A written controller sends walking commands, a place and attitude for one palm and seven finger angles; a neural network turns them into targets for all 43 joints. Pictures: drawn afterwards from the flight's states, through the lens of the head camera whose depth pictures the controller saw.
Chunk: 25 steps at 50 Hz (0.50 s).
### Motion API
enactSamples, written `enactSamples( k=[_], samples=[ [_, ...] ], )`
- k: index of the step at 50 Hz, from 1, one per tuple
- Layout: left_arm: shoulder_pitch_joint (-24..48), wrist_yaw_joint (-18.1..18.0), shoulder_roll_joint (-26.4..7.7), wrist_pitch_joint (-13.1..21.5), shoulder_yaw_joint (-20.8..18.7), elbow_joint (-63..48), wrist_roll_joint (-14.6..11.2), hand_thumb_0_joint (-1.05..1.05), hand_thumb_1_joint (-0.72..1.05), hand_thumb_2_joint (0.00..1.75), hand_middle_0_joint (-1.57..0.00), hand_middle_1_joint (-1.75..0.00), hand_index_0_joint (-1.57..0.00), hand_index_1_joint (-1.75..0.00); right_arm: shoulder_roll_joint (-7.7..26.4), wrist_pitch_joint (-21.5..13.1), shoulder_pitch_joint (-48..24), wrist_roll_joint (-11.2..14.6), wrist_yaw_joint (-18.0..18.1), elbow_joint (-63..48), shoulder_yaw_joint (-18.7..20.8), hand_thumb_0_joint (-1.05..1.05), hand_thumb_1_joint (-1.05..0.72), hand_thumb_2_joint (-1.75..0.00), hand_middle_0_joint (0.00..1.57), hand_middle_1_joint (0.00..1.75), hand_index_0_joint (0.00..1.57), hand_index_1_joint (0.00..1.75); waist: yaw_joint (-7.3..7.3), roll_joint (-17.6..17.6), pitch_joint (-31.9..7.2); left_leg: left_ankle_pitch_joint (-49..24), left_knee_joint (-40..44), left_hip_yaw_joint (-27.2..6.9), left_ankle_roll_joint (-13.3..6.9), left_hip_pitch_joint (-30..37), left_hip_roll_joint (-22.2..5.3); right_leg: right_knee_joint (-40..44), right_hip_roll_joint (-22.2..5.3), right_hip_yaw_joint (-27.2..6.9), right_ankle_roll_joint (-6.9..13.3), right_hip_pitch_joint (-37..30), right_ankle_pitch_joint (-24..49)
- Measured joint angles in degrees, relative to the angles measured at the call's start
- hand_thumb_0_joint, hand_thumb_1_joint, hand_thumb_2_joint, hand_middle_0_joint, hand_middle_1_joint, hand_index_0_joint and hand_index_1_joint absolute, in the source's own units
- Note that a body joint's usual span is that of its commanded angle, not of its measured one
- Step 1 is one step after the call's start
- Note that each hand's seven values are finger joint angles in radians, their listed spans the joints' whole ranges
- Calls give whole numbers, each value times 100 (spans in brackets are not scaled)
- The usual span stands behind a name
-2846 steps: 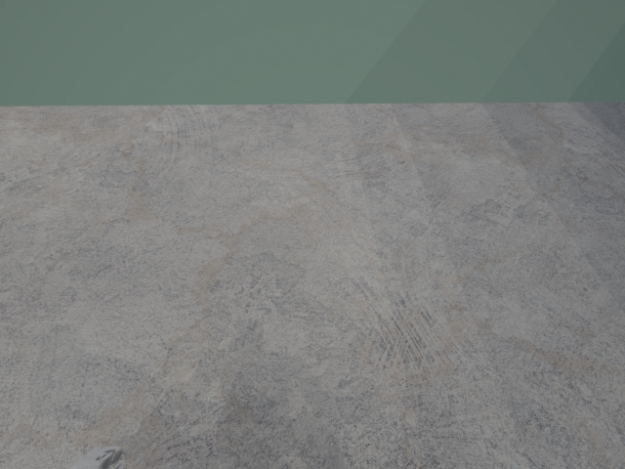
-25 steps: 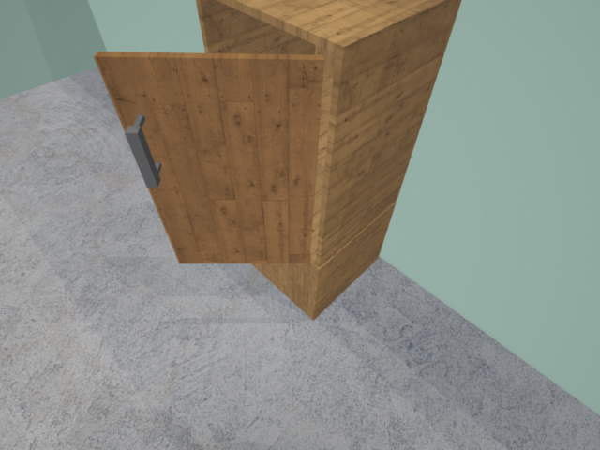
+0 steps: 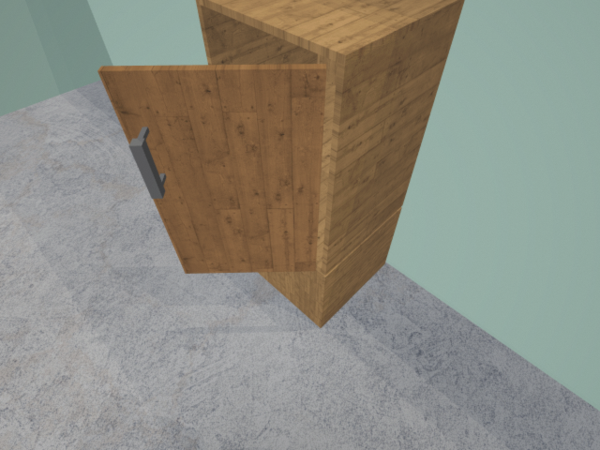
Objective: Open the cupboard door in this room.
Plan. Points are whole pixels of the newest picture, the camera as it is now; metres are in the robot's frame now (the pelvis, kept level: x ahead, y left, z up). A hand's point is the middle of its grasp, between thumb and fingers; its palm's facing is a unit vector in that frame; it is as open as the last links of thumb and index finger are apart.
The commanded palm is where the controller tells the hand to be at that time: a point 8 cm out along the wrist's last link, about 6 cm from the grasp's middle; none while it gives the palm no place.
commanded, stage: shuffle to correct the standing spot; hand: left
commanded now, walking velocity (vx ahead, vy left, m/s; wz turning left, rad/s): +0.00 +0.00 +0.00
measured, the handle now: (151, 163) +0.59 +0.33 +0.03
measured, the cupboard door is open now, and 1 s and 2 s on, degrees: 46 46 46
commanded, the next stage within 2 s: come to a stop and stand still in 0.40 s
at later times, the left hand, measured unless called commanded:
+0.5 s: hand out of the picture +0.05 +0.22 -0.18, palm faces +0.08 -0.98 -0.21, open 7.4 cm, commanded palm none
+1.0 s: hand out of the picture +0.11 +0.24 -0.18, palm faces +0.08 -0.97 -0.24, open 7.3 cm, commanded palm none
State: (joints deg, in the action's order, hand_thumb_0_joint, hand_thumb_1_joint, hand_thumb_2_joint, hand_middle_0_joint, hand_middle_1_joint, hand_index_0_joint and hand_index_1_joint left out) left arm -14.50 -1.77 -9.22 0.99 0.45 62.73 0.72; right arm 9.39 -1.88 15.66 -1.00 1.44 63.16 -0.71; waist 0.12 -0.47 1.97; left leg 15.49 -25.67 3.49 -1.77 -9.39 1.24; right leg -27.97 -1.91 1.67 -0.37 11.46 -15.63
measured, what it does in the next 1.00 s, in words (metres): steps on the spot: right foot, then left foot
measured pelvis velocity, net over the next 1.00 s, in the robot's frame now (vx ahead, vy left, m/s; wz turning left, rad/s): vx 0.06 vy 0.05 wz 0.06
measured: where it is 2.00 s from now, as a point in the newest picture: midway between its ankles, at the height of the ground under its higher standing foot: outside the picture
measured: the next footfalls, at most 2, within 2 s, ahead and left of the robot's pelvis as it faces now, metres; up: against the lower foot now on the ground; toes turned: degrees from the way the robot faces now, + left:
right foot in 0.68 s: +0.14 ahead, -0.06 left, +0.00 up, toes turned -2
left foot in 1.00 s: +0.08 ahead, +0.18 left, +0.00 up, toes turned +5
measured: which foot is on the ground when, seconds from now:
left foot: down 0.00-0.70, up 0.72-0.98, down 1.00-1.00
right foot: down 0.00-0.32, up 0.34-0.66, down 0.68-1.00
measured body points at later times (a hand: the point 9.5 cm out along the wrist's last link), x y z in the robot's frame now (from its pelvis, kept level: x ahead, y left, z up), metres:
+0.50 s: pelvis +0.04 +0.03 +0.00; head +0.07 +0.04 +0.45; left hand +0.05 +0.27 -0.16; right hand +0.06 -0.19 -0.15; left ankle +0.00 +0.10 -0.74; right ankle +0.02 -0.08 -0.68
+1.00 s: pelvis +0.06 +0.05 -0.01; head +0.08 +0.05 +0.44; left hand +0.11 +0.29 -0.16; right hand +0.12 -0.20 -0.16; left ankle +0.04 +0.17 -0.74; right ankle +0.10 -0.06 -0.74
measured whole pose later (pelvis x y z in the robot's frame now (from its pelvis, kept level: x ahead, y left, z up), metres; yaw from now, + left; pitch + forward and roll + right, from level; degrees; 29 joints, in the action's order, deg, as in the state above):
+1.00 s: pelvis +0.06 +0.05 -0.01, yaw +3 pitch +0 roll +0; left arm -12.2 -2.7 -10.3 -0.5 -1.1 56.4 1.3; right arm 10.9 1.1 13.3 -0.8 0.9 56.1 2.8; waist -0.3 0.1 2.6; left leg 20.7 -33.7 2.3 1.2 -14.6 -1.9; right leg -33.6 -2.1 5.8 1.4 19.0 -14.4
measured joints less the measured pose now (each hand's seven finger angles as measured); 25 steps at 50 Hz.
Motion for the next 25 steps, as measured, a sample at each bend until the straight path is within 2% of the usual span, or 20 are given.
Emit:
enactSamples(
  k=[6,10,13,14,15,17,19,22,25],
  samples=[
    [-5,19,-4,-34,-36,-21,27,0,91,90,-20,-30,-20,-30,2,45,-19,-4,-17,-6,16,0,-91,-90,20,30,20,30,8,39,15,89,-141,-41,23,-59,-28,-90,21,43,26,21,-80],
    [-90,55,8,-51,-125,-155,52,0,91,90,-20,-30,-20,-30,50,175,54,-26,-64,-110,70,0,-91,-90,20,30,20,30,16,4,10,394,-665,-131,29,-324,-56,-341,12,177,31,104,-286],
    [-170,42,-13,-35,-223,-261,87,0,91,90,-20,-30,-20,-30,80,251,75,-34,-88,-173,129,0,-91,-90,20,30,20,30,48,69,54,815,-1156,-36,70,-604,-89,-455,-79,300,-4,95,-414],
    [-201,41,-33,-35,-247,-281,94,0,91,90,-20,-30,-20,-30,88,245,72,-30,-96,-196,143,0,-91,-90,19,30,20,30,68,115,80,792,-1039,11,75,-602,-90,-506,-128,314,-34,87,-458],
    [-240,42,-61,-50,-271,-290,96,0,91,90,-20,-30,-20,-30,91,215,71,-26,-102,-219,154,0,-91,-90,19,30,20,30,88,178,106,447,-873,82,59,-535,-73,-600,-190,304,-73,89,-525],
    [-302,49,-112,-143,-313,-259,88,0,91,90,-20,-30,-20,-30,93,142,78,-56,-106,-285,170,0,-91,-90,19,30,20,30,136,299,113,301,-862,198,-99,-475,30,-1039,-295,233,9,225,-914],
    [-305,50,-123,-245,-322,-184,99,0,91,90,-20,-30,-20,-30,105,74,95,-78,-77,-375,175,0,-91,-90,19,30,20,30,121,266,89,447,-804,264,-229,-406,47,-2070,-233,181,136,624,-1448],
    [-172,87,-152,-267,-328,-155,98,0,91,90,-20,-30,-20,-30,47,1,143,-88,-26,-448,144,0,-91,-90,19,30,20,30,55,222,112,350,-434,279,-275,-207,98,-3127,-199,251,191,1176,-1332],
    [21,106,-120,-241,-310,-241,90,0,91,90,-20,-30,-20,-30,-19,-28,203,-84,-12,-430,101,0,-91,-90,19,30,20,30,52,142,136,189,-28,281,-313,13,147,-3115,-213,378,146,1440,-1067]
  ],
)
